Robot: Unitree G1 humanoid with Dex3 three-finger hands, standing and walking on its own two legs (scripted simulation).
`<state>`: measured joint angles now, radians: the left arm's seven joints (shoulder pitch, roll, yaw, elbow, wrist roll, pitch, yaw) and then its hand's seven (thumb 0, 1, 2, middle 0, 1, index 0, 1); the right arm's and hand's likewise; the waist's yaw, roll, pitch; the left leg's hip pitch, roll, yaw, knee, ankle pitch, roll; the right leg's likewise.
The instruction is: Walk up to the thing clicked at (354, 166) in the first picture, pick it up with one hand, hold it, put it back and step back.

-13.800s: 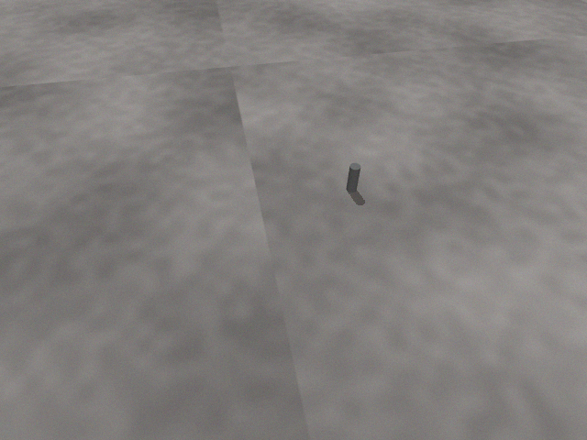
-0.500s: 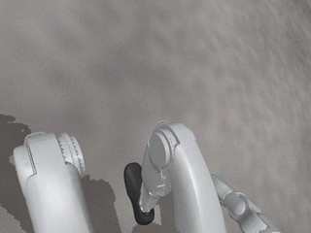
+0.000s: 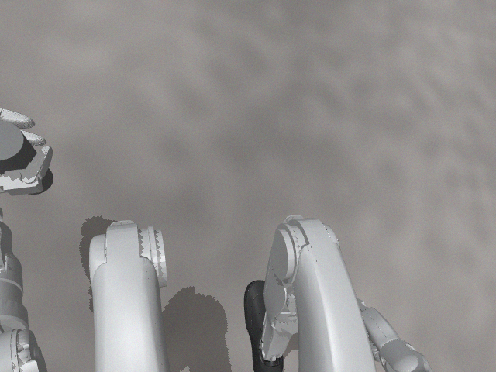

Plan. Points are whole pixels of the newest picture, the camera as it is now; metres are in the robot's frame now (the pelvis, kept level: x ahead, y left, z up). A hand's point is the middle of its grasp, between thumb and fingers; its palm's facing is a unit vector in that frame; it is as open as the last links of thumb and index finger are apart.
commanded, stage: settle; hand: left
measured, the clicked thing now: (18, 162) +0.40 +0.33 -0.10
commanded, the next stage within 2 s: lift in 1.14 s
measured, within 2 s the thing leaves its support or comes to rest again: neither
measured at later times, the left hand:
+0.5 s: hand (15, 134) +0.41 +0.31 -0.01, palm faces +0.33 -0.94 -0.05, open 7.1 cm
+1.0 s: hand (11, 122) +0.41 +0.30 +0.02, palm faces +0.33 -0.94 -0.05, open 7.1 cm
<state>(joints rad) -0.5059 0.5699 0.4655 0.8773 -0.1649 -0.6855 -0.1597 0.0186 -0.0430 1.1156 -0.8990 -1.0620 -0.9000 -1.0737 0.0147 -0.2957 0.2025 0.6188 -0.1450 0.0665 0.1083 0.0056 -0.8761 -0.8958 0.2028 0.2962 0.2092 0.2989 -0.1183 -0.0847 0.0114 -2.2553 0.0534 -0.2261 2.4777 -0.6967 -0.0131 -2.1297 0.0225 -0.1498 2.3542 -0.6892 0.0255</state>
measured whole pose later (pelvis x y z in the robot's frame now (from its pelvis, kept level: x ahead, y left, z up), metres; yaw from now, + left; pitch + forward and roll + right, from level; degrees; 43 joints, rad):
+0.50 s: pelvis +0.01 -0.01 +0.03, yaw +4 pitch +31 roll -7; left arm -0.53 0.46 0.49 0.80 -0.17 -0.60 -0.21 0.02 -0.05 1.12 -0.90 -1.06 -0.90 -1.07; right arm 0.04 -0.29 0.07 0.66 -0.09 0.05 0.07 0.01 -0.89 -0.90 0.20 0.30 0.21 0.30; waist -0.09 -0.03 -0.07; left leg -2.21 0.06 -0.15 2.35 -0.69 -0.03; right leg -2.13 0.01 -0.10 2.29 -0.71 0.00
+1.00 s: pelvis +0.00 -0.01 +0.05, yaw +5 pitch +31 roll -5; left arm -0.57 0.43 0.48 0.87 -0.13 -0.59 -0.19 0.02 -0.05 1.12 -0.90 -1.06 -0.90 -1.08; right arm 0.08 -0.27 0.05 0.68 -0.08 0.03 0.06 0.01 -0.89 -0.90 0.20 0.30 0.21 0.30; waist -0.10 -0.02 -0.11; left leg -2.16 0.06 -0.12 2.28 -0.67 -0.02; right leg -2.09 0.00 -0.07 2.24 -0.69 0.00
